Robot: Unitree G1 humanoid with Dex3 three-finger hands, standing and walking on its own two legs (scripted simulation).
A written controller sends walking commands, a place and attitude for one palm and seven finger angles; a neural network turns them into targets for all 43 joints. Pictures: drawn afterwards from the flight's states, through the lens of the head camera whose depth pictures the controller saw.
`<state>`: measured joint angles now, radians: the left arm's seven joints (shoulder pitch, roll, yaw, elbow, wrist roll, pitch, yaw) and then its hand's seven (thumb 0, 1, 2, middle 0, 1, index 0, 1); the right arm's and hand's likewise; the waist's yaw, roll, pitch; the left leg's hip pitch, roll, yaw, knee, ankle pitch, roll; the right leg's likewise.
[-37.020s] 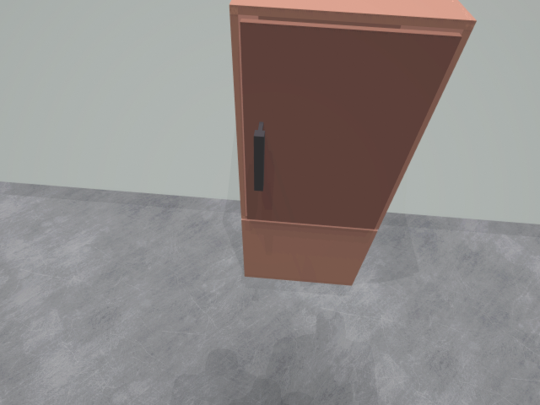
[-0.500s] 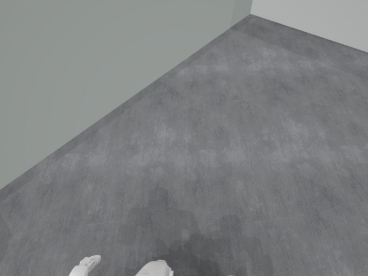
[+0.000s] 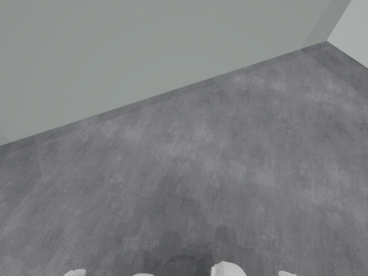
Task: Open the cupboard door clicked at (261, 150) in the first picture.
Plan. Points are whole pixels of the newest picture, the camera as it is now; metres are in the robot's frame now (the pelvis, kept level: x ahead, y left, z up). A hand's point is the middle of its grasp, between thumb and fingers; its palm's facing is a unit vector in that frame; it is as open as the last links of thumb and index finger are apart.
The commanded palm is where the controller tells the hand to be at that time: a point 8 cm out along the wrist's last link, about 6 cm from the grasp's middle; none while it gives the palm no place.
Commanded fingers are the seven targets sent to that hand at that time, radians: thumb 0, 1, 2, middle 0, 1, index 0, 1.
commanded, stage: turn to face it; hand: left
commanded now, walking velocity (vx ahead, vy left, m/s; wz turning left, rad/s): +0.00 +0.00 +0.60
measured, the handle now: out of the picture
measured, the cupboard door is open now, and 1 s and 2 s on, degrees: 43 43 43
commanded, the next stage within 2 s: none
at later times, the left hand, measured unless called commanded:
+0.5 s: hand out of the picture +0.03 +0.13 -0.15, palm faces +0.30 -0.92 -0.26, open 7.3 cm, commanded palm none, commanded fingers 0.00 0.90 0.90 -0.20 -0.30 -0.20 -0.30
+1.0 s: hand out of the picture +0.02 +0.16 -0.15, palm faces +0.55 -0.79 -0.28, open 7.4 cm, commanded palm none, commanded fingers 0.00 0.90 0.90 -0.20 -0.30 -0.20 -0.30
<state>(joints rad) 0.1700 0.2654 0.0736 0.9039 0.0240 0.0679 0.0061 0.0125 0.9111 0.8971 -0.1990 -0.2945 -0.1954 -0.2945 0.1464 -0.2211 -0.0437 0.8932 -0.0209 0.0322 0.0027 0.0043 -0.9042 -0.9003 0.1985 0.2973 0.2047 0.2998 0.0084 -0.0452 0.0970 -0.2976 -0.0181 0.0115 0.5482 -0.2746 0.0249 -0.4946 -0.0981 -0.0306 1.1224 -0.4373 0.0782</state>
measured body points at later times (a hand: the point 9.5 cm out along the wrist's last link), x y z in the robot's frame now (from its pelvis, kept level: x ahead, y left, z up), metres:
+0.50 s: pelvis +0.02 -0.07 +0.01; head +0.08 -0.07 +0.45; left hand +0.02 +0.18 -0.13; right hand +0.18 -0.30 -0.15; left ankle -0.04 +0.07 -0.67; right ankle +0.02 -0.16 -0.73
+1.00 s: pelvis +0.04 -0.08 +0.00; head +0.10 -0.05 +0.44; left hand -0.01 +0.20 -0.13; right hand +0.25 -0.25 -0.15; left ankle -0.02 +0.04 -0.73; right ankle +0.12 -0.19 -0.72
